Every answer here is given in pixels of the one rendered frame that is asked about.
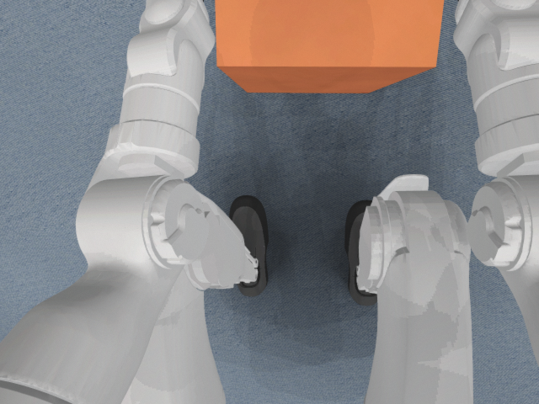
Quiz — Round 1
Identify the robot right forearm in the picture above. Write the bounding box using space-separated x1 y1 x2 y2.
453 0 539 178

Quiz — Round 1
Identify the robot right foot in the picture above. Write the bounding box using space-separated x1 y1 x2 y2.
344 200 377 306

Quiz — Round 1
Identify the robot left upper arm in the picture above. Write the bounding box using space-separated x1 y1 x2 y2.
0 175 209 404

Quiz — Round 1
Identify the robot left forearm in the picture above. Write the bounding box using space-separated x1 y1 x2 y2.
76 0 215 233

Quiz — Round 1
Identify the robot right shin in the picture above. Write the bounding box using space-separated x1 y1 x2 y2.
356 174 471 294

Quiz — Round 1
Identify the robot right upper arm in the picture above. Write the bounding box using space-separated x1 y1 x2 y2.
467 175 539 366

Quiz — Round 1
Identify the carton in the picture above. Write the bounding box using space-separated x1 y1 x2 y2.
215 0 444 93

